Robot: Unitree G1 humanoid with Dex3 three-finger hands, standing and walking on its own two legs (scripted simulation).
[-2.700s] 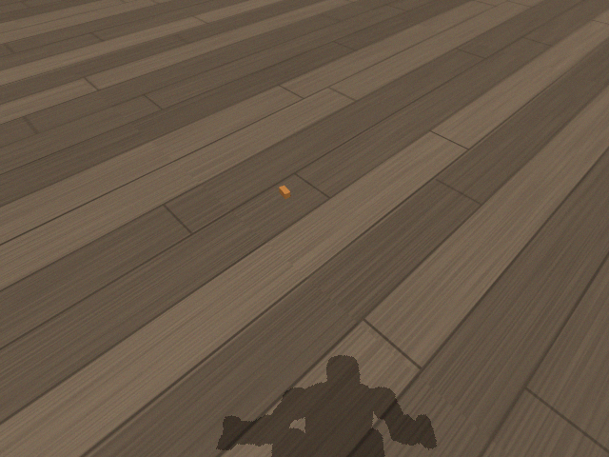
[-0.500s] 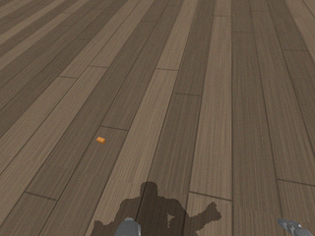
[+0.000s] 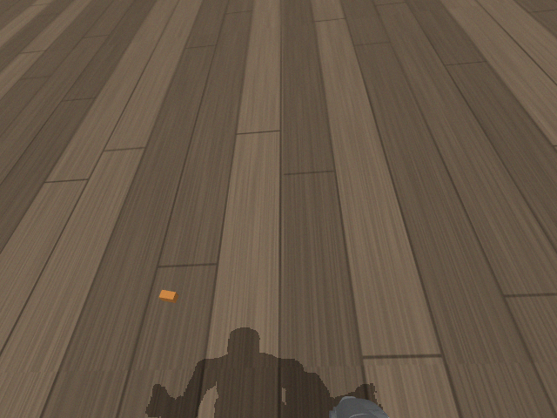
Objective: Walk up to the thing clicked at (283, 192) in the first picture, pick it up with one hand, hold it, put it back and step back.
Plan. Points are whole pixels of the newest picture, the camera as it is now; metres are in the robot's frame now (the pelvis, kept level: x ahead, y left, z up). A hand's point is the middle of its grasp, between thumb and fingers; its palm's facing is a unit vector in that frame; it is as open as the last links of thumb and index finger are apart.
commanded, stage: walk up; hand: left
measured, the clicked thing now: (168, 296) +0.68 +0.49 -0.73
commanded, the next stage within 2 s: none
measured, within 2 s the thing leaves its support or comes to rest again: neither
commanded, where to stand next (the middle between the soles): +0.25 +0.33 m, yaw -13 degrees
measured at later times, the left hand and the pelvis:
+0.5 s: hand out of the picture +0.12 +0.55 -0.14, palm faces -0.10 -0.77 -0.63, open 7.4 cm; pelvis +0.06 +0.21 -0.02, yaw -6 degrees
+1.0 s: hand out of the picture +0.24 +0.63 -0.10, palm faces -0.13 -0.81 -0.57, open 7.4 cm; pelvis +0.11 +0.35 +0.00, yaw -10 degrees
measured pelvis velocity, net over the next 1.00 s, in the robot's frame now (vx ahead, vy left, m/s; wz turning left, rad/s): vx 0.11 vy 0.35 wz -0.17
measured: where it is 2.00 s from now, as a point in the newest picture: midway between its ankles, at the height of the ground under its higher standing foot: outside the picture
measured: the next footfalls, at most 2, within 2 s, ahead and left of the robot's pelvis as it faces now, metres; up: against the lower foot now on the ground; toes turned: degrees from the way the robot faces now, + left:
left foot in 0.40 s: +0.12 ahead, +0.34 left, +0.00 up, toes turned +0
right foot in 0.76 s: +0.21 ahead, +0.19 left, +0.00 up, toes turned -13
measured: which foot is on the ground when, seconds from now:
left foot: up 0.00-0.38, down 0.40-0.78, up 0.80-1.00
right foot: down 0.00-0.42, up 0.44-0.74, down 0.76-1.00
